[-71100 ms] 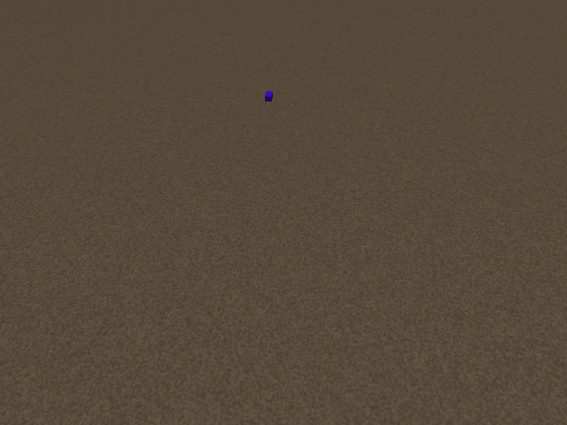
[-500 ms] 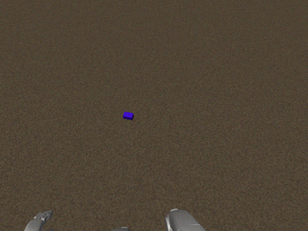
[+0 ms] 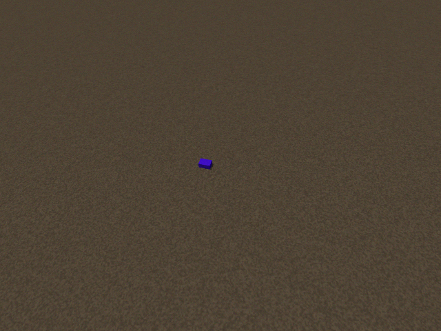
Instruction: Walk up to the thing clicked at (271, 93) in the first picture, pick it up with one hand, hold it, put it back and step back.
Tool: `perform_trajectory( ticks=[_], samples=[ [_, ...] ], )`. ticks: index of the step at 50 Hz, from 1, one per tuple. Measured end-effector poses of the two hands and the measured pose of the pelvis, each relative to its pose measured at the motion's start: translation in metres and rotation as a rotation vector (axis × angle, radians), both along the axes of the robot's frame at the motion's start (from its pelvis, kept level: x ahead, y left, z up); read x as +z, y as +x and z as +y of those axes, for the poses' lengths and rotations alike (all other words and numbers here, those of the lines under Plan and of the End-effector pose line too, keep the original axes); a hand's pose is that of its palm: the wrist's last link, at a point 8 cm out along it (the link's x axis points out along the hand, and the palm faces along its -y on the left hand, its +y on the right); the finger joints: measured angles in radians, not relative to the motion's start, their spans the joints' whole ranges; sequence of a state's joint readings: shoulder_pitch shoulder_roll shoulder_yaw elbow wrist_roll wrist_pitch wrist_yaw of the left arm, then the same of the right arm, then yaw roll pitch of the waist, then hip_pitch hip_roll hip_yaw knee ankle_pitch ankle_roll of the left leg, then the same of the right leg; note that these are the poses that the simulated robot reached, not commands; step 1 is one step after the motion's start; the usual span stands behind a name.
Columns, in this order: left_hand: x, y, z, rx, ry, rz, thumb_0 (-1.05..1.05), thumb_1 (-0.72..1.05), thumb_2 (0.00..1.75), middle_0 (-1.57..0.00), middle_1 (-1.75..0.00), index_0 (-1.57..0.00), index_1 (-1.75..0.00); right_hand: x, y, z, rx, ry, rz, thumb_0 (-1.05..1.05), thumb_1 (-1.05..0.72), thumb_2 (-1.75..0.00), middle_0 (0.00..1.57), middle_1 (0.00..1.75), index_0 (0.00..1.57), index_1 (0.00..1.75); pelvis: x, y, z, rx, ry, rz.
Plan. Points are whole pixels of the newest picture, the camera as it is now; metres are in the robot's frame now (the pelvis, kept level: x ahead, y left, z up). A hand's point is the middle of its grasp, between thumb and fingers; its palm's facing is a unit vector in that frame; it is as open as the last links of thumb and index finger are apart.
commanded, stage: step back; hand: left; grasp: from above
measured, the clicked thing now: (205, 163) +1.12 +0.16 -0.74
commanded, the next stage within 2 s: stand in 0.84 s
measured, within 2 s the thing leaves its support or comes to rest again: neither
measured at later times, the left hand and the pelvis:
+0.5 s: hand out of the picture +0.07 +0.28 -0.15, palm faces +0.02 -0.94 -0.35, open 7.4 cm; pelvis +0.01 +0.02 +0.00, yaw +0 degrees
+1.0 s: hand out of the picture +0.15 +0.28 -0.13, palm faces -0.02 -0.94 -0.35, open 7.4 cm; pelvis +0.04 +0.03 +0.02, yaw -1 degrees
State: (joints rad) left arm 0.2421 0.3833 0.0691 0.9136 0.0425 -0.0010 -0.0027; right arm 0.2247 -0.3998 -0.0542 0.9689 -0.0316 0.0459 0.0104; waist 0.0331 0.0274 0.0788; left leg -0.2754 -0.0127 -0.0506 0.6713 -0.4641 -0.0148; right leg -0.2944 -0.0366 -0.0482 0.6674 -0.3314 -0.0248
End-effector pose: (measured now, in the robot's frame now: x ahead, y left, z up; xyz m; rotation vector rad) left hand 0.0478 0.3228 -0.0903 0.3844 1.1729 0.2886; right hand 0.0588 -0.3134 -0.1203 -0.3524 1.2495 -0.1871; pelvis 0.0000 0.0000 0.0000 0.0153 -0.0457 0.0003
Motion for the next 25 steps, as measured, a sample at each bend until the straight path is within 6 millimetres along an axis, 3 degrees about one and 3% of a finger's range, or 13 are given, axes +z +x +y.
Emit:
perform_trajectory(
  ticks=[8,17,25],
  samples=[
    [-0.008,-0.009,0.000,-0.002,-0.047,0.021,0.01,0.91,0.90,-0.21,-0.30,-0.20,-0.30,0.010,-0.019,0.017,-0.025,0.030,-0.052,0.01,-0.91,-0.90,0.21,0.30,0.20,0.30,0.005,-0.010,0.001,-0.015,0.007,-0.010],
    [-0.009,-0.006,-0.018,0.005,-0.078,-0.020,0.01,0.91,0.90,-0.21,-0.30,-0.20,-0.30,0.012,0.000,0.011,-0.009,0.021,-0.061,0.01,-0.91,-0.90,0.21,0.30,0.20,0.30,0.008,-0.007,0.001,-0.002,-0.022,-0.010],
    [-0.021,0.013,0.004,0.008,-0.100,0.016,0.01,0.90,0.90,-0.21,-0.30,-0.20,-0.30,0.017,0.012,0.023,-0.007,-0.025,-0.037,0.01,-0.91,-0.90,0.21,0.30,0.20,0.30,0.005,0.009,0.023,0.007,-0.007,0.005]
  ],
)
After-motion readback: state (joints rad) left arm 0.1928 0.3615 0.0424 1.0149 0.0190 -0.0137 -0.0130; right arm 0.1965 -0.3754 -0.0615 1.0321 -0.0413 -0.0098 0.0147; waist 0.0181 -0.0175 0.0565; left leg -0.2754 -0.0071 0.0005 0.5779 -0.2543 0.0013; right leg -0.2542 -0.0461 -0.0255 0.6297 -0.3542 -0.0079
